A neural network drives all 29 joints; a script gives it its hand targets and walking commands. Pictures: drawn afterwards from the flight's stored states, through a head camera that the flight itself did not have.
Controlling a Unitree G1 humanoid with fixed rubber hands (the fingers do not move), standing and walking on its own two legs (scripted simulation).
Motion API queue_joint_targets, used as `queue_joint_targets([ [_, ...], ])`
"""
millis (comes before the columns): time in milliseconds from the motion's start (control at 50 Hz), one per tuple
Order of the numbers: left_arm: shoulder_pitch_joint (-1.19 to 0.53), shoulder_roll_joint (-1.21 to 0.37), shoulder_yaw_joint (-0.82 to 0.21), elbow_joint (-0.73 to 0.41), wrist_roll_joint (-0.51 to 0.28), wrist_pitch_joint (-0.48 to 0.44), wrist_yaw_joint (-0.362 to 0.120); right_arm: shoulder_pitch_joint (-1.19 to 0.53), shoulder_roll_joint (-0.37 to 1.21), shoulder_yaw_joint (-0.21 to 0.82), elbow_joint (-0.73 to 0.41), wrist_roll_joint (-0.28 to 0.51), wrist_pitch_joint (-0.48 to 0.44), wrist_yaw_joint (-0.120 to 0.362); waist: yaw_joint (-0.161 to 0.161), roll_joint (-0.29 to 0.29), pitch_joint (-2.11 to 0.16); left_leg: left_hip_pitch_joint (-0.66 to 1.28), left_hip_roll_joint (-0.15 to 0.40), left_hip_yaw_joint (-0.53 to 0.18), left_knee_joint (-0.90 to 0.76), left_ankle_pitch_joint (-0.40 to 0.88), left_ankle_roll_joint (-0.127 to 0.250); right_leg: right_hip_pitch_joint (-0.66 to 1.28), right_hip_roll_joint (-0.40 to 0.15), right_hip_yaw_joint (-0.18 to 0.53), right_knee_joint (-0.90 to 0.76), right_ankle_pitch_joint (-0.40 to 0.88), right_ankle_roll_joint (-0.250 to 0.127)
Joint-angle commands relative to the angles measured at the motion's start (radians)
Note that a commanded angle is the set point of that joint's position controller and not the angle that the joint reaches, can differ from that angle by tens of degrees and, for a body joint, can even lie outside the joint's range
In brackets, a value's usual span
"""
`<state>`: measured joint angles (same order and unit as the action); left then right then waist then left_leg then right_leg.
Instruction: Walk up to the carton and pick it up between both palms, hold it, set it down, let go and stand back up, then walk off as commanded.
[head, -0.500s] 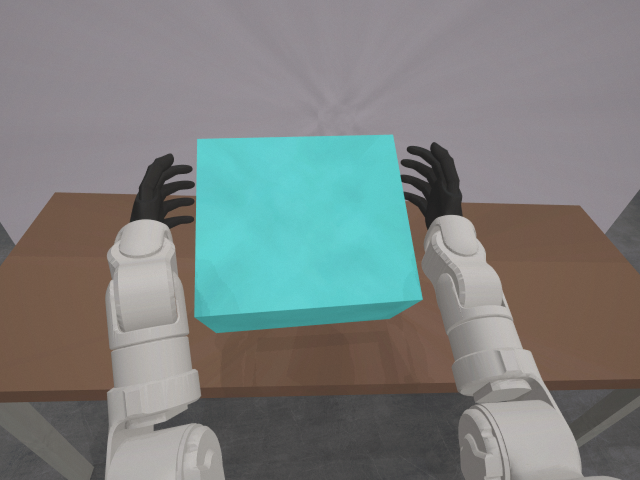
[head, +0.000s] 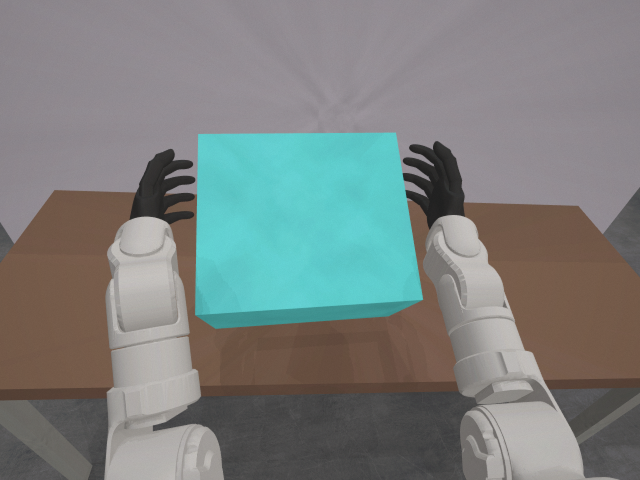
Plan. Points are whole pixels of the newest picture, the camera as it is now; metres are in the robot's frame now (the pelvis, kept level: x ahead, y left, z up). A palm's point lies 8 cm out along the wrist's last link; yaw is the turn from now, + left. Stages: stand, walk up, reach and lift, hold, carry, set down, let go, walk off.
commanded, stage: hold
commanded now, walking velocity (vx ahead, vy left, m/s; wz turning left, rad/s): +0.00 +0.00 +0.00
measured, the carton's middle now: (302, 234) +0.40 +0.01 +0.11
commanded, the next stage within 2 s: set down in 1.38 s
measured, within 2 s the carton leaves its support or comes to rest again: neither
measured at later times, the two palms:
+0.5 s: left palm (156, 219) +0.35 +0.18 +0.18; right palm (443, 209) +0.36 -0.16 +0.19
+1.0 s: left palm (151, 221) +0.35 +0.18 +0.18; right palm (439, 207) +0.36 -0.15 +0.19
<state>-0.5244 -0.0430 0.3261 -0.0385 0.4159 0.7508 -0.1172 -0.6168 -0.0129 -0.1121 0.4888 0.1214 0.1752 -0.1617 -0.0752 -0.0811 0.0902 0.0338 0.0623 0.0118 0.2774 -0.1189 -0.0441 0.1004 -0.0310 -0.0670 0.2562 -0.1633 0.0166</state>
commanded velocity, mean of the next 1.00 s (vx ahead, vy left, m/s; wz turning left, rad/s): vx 0.00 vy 0.00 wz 0.00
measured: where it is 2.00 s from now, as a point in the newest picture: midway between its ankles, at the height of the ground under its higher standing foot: outside the picture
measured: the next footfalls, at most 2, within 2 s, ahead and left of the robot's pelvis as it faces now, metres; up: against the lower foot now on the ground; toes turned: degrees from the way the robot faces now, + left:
none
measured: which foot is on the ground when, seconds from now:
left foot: down 0.00-1.00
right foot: down 0.00-1.00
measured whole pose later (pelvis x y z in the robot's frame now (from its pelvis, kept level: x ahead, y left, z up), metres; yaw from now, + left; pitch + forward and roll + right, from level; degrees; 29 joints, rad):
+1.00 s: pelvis +0.00 +0.00 +0.00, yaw +0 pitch -11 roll +0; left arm -0.51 -0.04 0.33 -0.04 0.41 0.75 -0.12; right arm -0.62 -0.01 -0.10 0.48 0.11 0.18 -0.17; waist -0.08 -0.09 0.09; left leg 0.04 0.06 0.01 0.27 -0.12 -0.05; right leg 0.11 -0.03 -0.07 0.25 -0.17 0.02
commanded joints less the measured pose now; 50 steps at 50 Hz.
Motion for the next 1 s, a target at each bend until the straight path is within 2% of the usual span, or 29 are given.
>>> queue_joint_targets([
  [0,-0.527,-0.310,-0.383,-0.131,-0.167,-0.071,-0.145,-0.512,0.342,0.380,-0.223,0.057,-0.023,0.147,-0.002,0.076,-0.352,0.165,-0.106,0.089,0.006,0.239,0.033,0.006,0.076,-0.064,-0.011,0.257,-0.003],
  [80,-0.524,-0.294,-0.349,-0.070,-0.134,-0.058,-0.131,-0.559,0.307,0.325,-0.141,0.042,-0.010,0.169,0.040,0.085,-0.265,0.128,-0.103,0.096,-0.005,0.151,0.029,-0.048,0.075,-0.067,-0.023,0.131,-0.015],
  [260,-0.599,-0.309,-0.354,-0.003,-0.146,-0.073,-0.162,-0.548,0.323,0.263,-0.096,-0.021,-0.004,0.161,-0.043,0.051,-0.200,0.060,-0.099,0.093,-0.054,-0.032,0.044,-0.074,0.073,-0.075,-0.055,-0.027,-0.014],
  [280,-0.618,-0.293,-0.333,0.011,-0.129,-0.074,-0.153,-0.567,0.320,0.243,-0.057,-0.024,-0.003,0.169,-0.011,0.084,-0.184,0.049,-0.102,0.100,-0.062,-0.057,0.049,-0.086,0.066,-0.068,-0.056,-0.063,-0.014],
  [320,-0.618,-0.311,-0.342,0.017,-0.135,-0.076,-0.155,-0.562,0.335,0.264,-0.083,-0.021,-0.008,0.162,-0.041,0.076,-0.224,0.055,-0.101,0.090,-0.052,-0.003,0.040,-0.043,0.066,-0.069,-0.047,0.001,-0.008],
  [340,-0.584,-0.301,-0.342,-0.001,-0.135,-0.080,-0.155,-0.576,0.339,0.277,-0.095,-0.007,-0.019,0.166,0.006,0.076,-0.245,0.076,-0.100,0.093,-0.034,0.072,0.035,-0.043,0.070,-0.066,-0.042,0.068,-0.013],
  [360,-0.591,-0.301,-0.336,0.029,-0.122,-0.078,-0.153,-0.531,0.320,0.270,-0.021,-0.028,-0.008,0.159,-0.036,0.080,-0.226,0.082,-0.101,0.078,-0.037,0.059,0.037,-0.061,0.075,-0.072,-0.052,0.041,-0.012],
  [400,-0.602,-0.328,-0.369,-0.055,-0.165,-0.103,-0.139,-0.594,0.378,0.318,-0.153,0.026,-0.047,0.166,0.011,0.107,-0.351,0.128,-0.103,0.089,-0.004,0.165,0.028,-0.034,0.072,-0.068,-0.022,0.150,-0.010],
  [440,-0.546,-0.321,-0.357,-0.046,-0.159,-0.092,-0.135,-0.573,0.343,0.344,-0.180,0.039,-0.053,0.153,0.010,0.081,-0.387,0.158,-0.105,0.077,0.016,0.263,0.025,-0.001,0.084,-0.072,-0.014,0.244,0.000],
  [460,-0.554,-0.316,-0.392,-0.084,-0.167,-0.093,-0.127,-0.504,0.338,0.365,-0.144,0.041,-0.038,0.148,-0.020,0.082,-0.373,0.169,-0.104,0.072,0.021,0.271,0.022,-0.014,0.082,-0.074,-0.016,0.246,0.000],
  [480,-0.552,-0.297,-0.369,-0.083,-0.177,-0.100,-0.125,-0.566,0.338,0.378,-0.191,0.055,-0.050,0.154,0.047,0.074,-0.374,0.168,-0.102,0.080,0.031,0.300,0.031,-0.024,0.086,-0.072,-0.010,0.247,-0.005],
  [500,-0.515,-0.325,-0.374,-0.070,-0.151,-0.085,-0.120,-0.503,0.328,0.361,-0.148,0.040,-0.034,0.152,-0.003,0.100,-0.374,0.198,-0.104,0.077,0.019,0.287,0.020,-0.032,0.089,-0.070,-0.024,0.237,-0.004],
  [540,-0.494,-0.310,-0.338,-0.072,-0.140,-0.079,-0.136,-0.492,0.333,0.369,-0.164,0.041,-0.027,0.148,0.022,0.038,-0.305,0.154,-0.103,0.087,-0.002,0.229,0.028,0.015,0.082,-0.067,-0.020,0.241,-0.007],
  [560,-0.506,-0.301,-0.358,-0.097,-0.160,-0.077,-0.141,-0.480,0.326,0.362,-0.185,0.049,-0.021,0.140,-0.008,0.052,-0.318,0.148,-0.109,0.092,0.007,0.228,0.032,0.020,0.071,-0.065,-0.012,0.285,0.001],
  [580,-0.496,-0.279,-0.327,-0.102,-0.155,-0.072,-0.139,-0.504,0.337,0.369,-0.191,0.052,-0.021,0.146,0.044,0.040,-0.301,0.130,-0.109,0.093,0.004,0.226,0.041,0.034,0.066,-0.057,0.000,0.308,0.001],
  [600,-0.469,-0.287,-0.320,-0.060,-0.126,-0.057,-0.150,-0.488,0.312,0.369,-0.171,0.045,-0.014,0.142,0.013,0.031,-0.243,0.127,-0.109,0.090,0.001,0.189,0.037,0.018,0.071,-0.062,-0.015,0.251,-0.001],
  [640,-0.499,-0.272,-0.305,-0.055,-0.123,-0.055,-0.151,-0.522,0.325,0.359,-0.189,0.037,-0.004,0.150,0.042,0.047,-0.235,0.109,-0.110,0.098,-0.016,0.126,0.041,-0.007,0.065,-0.055,-0.028,0.198,0.001],
  [660,-0.501,-0.280,-0.300,-0.016,-0.115,-0.043,-0.160,-0.531,0.300,0.310,-0.137,0.021,0.007,0.147,0.004,0.068,-0.171,0.086,-0.109,0.096,-0.027,0.068,0.043,-0.045,0.059,-0.061,-0.031,0.128,-0.001],
  [680,-0.536,-0.273,-0.314,-0.060,-0.124,-0.054,-0.159,-0.578,0.321,0.336,-0.191,0.016,-0.009,0.148,0.024,0.054,-0.246,0.095,-0.098,0.104,-0.031,0.065,0.046,-0.012,0.063,-0.063,-0.029,0.107,-0.005],
  [700,-0.556,-0.299,-0.347,-0.076,-0.132,-0.061,-0.156,-0.522,0.329,0.317,-0.163,0.006,-0.010,0.144,-0.036,0.068,-0.264,0.124,-0.101,0.096,-0.027,0.080,0.036,-0.015,0.071,-0.069,-0.030,0.109,-0.004],
  [740,-0.543,-0.301,-0.381,-0.100,-0.150,-0.072,-0.139,-0.529,0.307,0.317,-0.159,0.029,-0.023,0.159,-0.001,0.092,-0.234,0.138,-0.102,0.095,0.004,0.180,0.017,-0.054,0.076,-0.067,-0.028,0.146,-0.018],
  [760,-0.545,-0.297,-0.368,-0.073,-0.149,-0.072,-0.142,-0.487,0.297,0.281,-0.105,0.008,-0.008,0.154,-0.028,0.107,-0.183,0.112,-0.102,0.084,-0.012,0.132,0.018,-0.057,0.069,-0.062,-0.035,0.099,-0.015],
  [780,-0.545,-0.318,-0.381,-0.076,-0.152,-0.071,-0.146,-0.542,0.319,0.315,-0.164,0.016,-0.024,0.154,-0.002,0.102,-0.243,0.113,-0.095,0.082,-0.007,0.124,0.021,-0.034,0.078,-0.068,-0.037,0.085,-0.018],
  [800,-0.500,-0.311,-0.347,0.009,-0.133,-0.058,-0.150,-0.512,0.305,0.273,-0.105,-0.018,-0.005,0.149,-0.042,0.078,-0.177,0.098,-0.101,0.082,-0.027,0.076,0.029,-0.048,0.071,-0.062,-0.051,0.090,-0.017],
  [840,-0.527,-0.285,-0.347,-0.025,-0.134,-0.062,-0.158,-0.497,0.325,0.299,-0.117,-0.012,-0.001,0.143,-0.031,0.061,-0.189,0.093,-0.107,0.098,-0.039,0.074,0.041,-0.044,0.066,-0.065,-0.036,0.104,-0.003],
  [880,-0.532,-0.301,-0.376,-0.095,-0.166,-0.079,-0.144,-0.504,0.335,0.348,-0.182,0.032,-0.020,0.144,0.000,0.069,-0.312,0.132,-0.105,0.085,0.004,0.223,0.025,-0.014,0.076,-0.066,-0.012,0.237,0.003],
  [920,-0.517,-0.310,-0.399,-0.116,-0.174,-0.079,-0.146,-0.464,0.325,0.346,-0.166,0.025,-0.014,0.138,-0.037,0.063,-0.321,0.167,-0.104,0.079,0.012,0.283,0.018,-0.007,0.084,-0.074,-0.015,0.263,0.001],
  [960,-0.500,-0.319,-0.390,-0.153,-0.169,-0.078,-0.131,-0.495,0.314,0.367,-0.182,0.056,-0.031,0.155,0.014,0.108,-0.313,0.193,-0.097,0.078,0.029,0.312,0.004,-0.030,0.082,-0.069,-0.013,0.228,-0.016],
  [980,-0.508,-0.298,-0.365,-0.119,-0.150,-0.067,-0.138,-0.469,0.318,0.345,-0.159,0.047,-0.018,0.148,-0.019,0.095,-0.273,0.183,-0.098,0.075,0.018,0.270,0.012,-0.042,0.080,-0.074,-0.024,0.217,-0.011],
])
